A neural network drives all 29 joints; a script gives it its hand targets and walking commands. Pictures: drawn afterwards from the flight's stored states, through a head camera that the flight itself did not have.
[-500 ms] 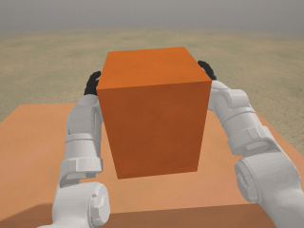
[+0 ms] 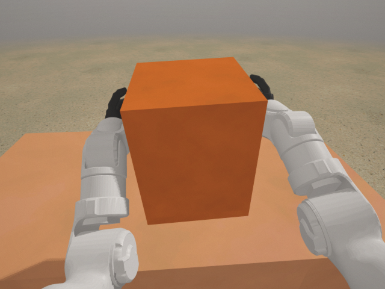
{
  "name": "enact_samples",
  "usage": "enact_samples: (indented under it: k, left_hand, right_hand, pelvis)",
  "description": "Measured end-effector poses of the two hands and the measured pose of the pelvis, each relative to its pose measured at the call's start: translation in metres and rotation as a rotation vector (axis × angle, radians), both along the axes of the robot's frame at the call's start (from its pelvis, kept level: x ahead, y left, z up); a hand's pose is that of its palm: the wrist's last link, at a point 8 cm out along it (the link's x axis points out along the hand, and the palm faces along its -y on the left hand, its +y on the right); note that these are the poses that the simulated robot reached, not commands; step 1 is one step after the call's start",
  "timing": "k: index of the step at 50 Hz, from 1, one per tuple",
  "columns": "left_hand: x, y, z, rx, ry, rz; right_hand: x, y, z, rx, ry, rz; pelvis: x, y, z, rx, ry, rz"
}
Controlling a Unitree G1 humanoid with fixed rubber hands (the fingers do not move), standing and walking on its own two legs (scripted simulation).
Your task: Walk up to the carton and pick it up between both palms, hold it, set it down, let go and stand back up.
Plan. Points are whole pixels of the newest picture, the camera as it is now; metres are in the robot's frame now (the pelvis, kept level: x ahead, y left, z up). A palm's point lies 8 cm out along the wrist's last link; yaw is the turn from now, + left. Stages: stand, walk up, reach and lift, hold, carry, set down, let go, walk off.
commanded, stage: hold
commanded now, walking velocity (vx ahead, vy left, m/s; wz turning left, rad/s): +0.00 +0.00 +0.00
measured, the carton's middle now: (191, 138) +0.36 +0.01 +0.23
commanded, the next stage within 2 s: none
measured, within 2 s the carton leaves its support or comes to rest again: neither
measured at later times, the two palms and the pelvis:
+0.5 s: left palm (113, 127) +0.36 +0.16 +0.26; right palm (260, 111) +0.37 -0.13 +0.28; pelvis +0.00 +0.00 +0.00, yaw +0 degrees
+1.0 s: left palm (118, 129) +0.37 +0.15 +0.25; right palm (262, 115) +0.37 -0.14 +0.27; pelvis +0.00 +0.00 +0.00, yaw +0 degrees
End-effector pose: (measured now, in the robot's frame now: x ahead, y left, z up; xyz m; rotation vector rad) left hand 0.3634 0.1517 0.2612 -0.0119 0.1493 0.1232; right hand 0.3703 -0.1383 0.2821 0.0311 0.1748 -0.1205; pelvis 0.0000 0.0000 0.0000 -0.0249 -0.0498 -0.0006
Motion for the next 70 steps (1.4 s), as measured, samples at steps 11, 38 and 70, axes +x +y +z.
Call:
enact_samples:
  k: [11,38,70]
  left_hand:
    - [-0.004,0.002,-0.005,-0.006,0.01,-0.004]
    - [0.002,0.003,-0.008,0.006,0.021,-0.001]
    - [0.0,-0.002,-0.004,0.004,0.01,-0.001]
  right_hand:
    - [-0.004,0.002,-0.006,0.003,0.011,-0.003]
    - [0.003,0.004,-0.005,0.003,0.025,-0.002]
    - [0.001,-0.002,-0.007,-0.006,0.016,0.001]
  pelvis:
    - [0.001,0.001,0.0,0.001,-0.02,0.005]
    - [0.0,0.002,0.0,-0.001,0.006,0.0]
    - [0.001,-0.001,0.0,0.008,-0.023,-0.005]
